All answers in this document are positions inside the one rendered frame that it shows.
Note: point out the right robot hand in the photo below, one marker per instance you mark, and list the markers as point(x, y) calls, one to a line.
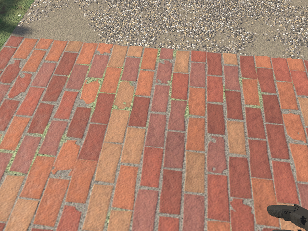
point(295, 214)

